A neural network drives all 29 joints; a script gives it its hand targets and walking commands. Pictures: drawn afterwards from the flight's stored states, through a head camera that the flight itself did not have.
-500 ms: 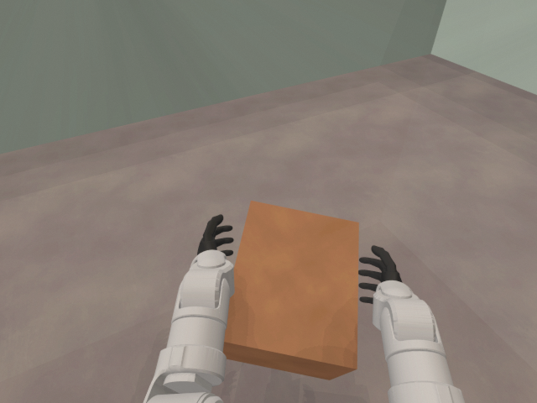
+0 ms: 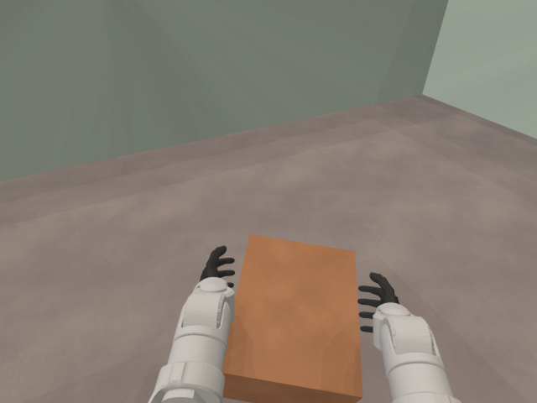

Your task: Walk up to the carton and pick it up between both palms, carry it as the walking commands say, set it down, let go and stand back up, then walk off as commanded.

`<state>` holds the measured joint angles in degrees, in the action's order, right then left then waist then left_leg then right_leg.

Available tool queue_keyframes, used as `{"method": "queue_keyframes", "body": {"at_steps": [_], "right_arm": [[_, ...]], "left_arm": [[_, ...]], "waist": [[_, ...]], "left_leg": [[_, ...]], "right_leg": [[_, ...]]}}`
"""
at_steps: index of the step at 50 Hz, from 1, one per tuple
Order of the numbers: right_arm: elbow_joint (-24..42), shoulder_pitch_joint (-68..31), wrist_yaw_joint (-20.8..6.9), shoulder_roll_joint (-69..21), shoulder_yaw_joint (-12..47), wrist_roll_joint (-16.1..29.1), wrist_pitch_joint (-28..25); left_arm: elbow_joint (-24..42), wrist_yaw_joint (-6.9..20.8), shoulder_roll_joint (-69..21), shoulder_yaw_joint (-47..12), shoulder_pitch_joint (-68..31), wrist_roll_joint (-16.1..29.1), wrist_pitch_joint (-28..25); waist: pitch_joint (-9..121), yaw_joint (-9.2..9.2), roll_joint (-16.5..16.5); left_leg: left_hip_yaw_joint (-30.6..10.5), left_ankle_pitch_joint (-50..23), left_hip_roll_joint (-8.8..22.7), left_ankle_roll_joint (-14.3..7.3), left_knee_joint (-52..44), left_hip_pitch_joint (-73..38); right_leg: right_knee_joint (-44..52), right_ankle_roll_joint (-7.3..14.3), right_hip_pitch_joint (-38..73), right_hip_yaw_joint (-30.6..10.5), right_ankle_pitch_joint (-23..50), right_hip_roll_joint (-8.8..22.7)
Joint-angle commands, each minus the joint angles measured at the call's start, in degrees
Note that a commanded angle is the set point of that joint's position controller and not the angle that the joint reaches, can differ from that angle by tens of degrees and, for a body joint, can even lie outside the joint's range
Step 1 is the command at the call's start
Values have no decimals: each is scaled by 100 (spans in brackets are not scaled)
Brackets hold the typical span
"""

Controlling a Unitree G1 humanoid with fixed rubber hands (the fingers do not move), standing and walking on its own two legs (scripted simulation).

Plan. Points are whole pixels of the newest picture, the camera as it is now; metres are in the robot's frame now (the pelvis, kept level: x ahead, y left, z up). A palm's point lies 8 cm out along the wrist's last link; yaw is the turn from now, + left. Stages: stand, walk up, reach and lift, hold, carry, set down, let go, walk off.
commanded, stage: set down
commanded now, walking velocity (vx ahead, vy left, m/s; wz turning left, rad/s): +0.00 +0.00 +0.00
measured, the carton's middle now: (290, 321) +0.32 +0.01 -0.06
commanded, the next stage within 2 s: none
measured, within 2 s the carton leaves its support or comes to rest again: neither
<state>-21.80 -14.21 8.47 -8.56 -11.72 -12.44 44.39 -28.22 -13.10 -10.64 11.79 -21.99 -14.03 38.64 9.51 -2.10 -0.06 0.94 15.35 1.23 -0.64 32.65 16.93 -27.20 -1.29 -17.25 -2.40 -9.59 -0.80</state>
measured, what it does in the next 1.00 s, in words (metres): stands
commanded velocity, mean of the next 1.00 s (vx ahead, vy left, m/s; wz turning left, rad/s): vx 0.00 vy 0.00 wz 0.00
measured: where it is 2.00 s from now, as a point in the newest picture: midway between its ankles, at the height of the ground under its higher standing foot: outside the picture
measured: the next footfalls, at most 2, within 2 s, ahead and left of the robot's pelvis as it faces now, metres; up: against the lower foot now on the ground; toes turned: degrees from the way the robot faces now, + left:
none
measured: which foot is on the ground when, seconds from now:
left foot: down 0.00-1.00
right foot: down 0.00-1.00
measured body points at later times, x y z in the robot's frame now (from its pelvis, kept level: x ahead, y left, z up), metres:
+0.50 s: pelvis +0.00 +0.00 +0.00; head +0.01 +0.01 +0.45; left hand +0.33 +0.14 -0.01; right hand +0.30 -0.15 -0.03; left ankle +0.02 +0.11 -0.73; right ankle +0.05 -0.14 -0.73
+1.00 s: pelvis -0.02 -0.03 -0.04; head +0.13 -0.04 +0.38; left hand +0.34 +0.14 -0.11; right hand +0.32 -0.15 -0.13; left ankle +0.02 +0.11 -0.73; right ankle +0.05 -0.14 -0.73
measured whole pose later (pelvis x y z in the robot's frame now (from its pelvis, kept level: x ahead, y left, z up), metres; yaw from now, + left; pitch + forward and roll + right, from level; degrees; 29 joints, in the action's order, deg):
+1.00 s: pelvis -0.02 -0.03 -0.04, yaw +1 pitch +19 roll +1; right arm -33.3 -22.2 11.7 -9.3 -14.1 -14.6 10.1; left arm -35.5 -4.0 -8.7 21.9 -27.4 -14.2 5.0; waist -0.4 -2.1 0.3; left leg 0.5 17.0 0.7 0.5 46.3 48.2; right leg -46.6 -0.1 -51.2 -2.4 -14.2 -0.8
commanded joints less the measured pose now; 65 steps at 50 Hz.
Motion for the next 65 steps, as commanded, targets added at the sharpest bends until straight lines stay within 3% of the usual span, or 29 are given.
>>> {"method": "queue_keyframes", "body": {"at_steps": [1,2,3,6,11,13,14,25,27,28,31,35,38,40,42,48,53,60,65], "right_arm": [[412,-4815,-2301,-6017,2334,1248,-804],[251,-4762,-2301,-5862,2109,1099,-846],[86,-4801,-2301,-5755,1931,978,-903],[-90,-5059,-2294,-5582,1718,748,-1124],[-189,-5217,-2214,-5402,1508,491,-1505],[-193,-5188,-2193,-5362,1530,481,-1654],[-191,-5131,-2168,-5337,1498,430,-1745],[-394,-4349,-1995,-5123,1815,467,-2597],[-443,-4246,-1927,-5071,1808,402,-2759],[-487,-4190,-1886,-5103,1860,431,-2846],[-598,-4029,-1744,-5015,1846,330,-3103],[-757,-3910,-1564,-4987,1947,268,-3486],[-591,-4030,-1436,-5015,2251,348,-3762],[-483,-4174,-1332,-5057,2445,431,-3913],[-350,-4275,-1198,-4978,2699,502,-4047],[-277,-4796,-870,-4704,3072,700,-4280],[-528,-5113,-796,-4685,2992,675,-4202],[-505,-6005,-949,-4593,2836,762,-4058],[-477,-6366,-1089,-4739,2845,808,-3933]], "left_arm": [[-100,3139,-6280,-2636,-3457,1401,-230],[-417,3136,-6272,-2496,-3418,1335,-240],[-717,3138,-6189,-2309,-3326,1192,-268],[-1163,3133,-6072,-1840,-3398,890,-472],[-1732,3121,-5850,-1309,-3120,463,-789],[-1679,3082,-5768,-1298,-3026,331,-923],[-1615,3071,-5823,-1375,-3077,356,-1015],[-1028,2661,-5593,-1878,-2649,355,-1837],[-1060,2606,-5466,-1820,-2576,347,-2007],[-1131,2576,-5367,-1745,-2420,291,-2078],[-1318,2539,-5088,-1580,-2241,212,-2333],[-1526,2493,-4670,-1277,-2029,46,-2729],[-1387,2495,-4455,-1475,-2217,179,-3045],[-1413,2470,-4274,-1511,-2233,218,-3199],[-1309,2442,-4138,-1689,-2414,379,-3366],[-1298,2261,-3810,-2150,-3065,699,-3618],[-1404,2188,-3911,-2231,-3499,734,-3583],[-1524,2121,-4401,-2359,-4188,768,-3364],[-1624,2119,-4850,-2386,-4333,740,-3173]], "waist": [[1409,164,-210],[1254,338,-231],[1134,375,-183],[854,340,-144],[802,237,-68],[890,155,-114],[922,264,-59],[1438,250,-210],[1505,285,-35],[1545,186,-113],[1647,168,42],[1837,-76,262],[2266,-152,434],[2552,-309,536],[2852,-289,683],[3464,-221,609],[3614,-118,564],[3915,-41,206],[4434,-23,141]], "left_leg": [[-716,-356,-475,93,-1129,-608],[-722,-134,-458,82,-1152,-550],[-716,112,-453,53,-1195,-439],[-657,474,-443,-27,-1197,-186],[-539,194,-534,-84,-1051,-90],[-534,50,-560,-86,-984,-93],[-565,-23,-547,-89,-936,-110],[-666,-1362,-583,-31,-335,-48],[-695,-1519,-589,-55,-212,20],[-667,-1556,-611,-65,-137,100],[-638,-1632,-663,-112,23,468],[-547,-1783,-740,-181,339,1104],[-475,-1788,-781,-215,651,1666],[-418,-1656,-819,-242,832,2088],[-377,-1601,-856,-249,1036,2385],[-330,-986,-907,-218,1603,2911],[-338,-256,-947,-204,1938,3269],[-376,288,-988,-114,2359,3556],[-352,180,-1060,-38,2758,3765]], "right_leg": [[269,151,1079,-92,-13,-425],[280,163,993,-70,-153,-444],[303,152,992,-48,-339,-447],[274,166,1014,-41,-618,-472],[296,198,957,-66,-621,-434],[264,222,945,-97,-529,-424],[205,230,860,-100,-439,-453],[-364,288,208,-174,680,-543],[-447,264,8,-181,801,-556],[-505,253,7,-210,865,-532],[-662,184,-105,-227,1068,-518],[-872,93,-340,-323,1367,-496],[-1162,36,-381,-393,1658,-488],[-1339,2,-320,-466,1734,-470],[-1516,-27,-373,-502,1816,-474],[-2061,-35,-978,-443,1027,-529],[-2421,-22,-1750,-233,-17,-615],[-3035,64,-2814,-66,-806,-682],[-3503,68,-3314,60,-789,-772]]}}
